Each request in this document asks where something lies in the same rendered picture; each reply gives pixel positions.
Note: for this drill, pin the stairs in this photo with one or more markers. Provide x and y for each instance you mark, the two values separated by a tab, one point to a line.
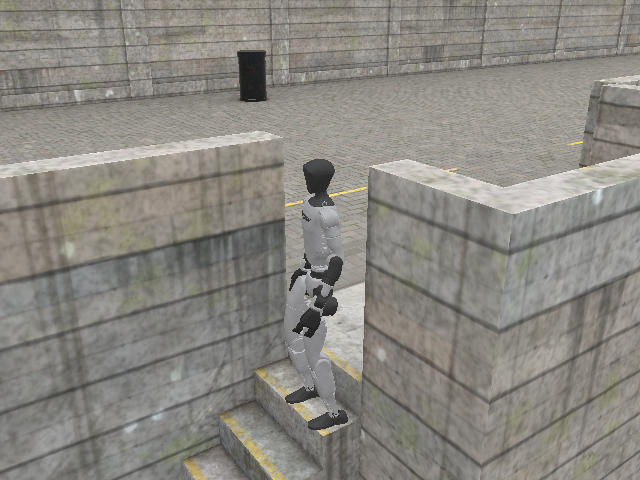
269	439

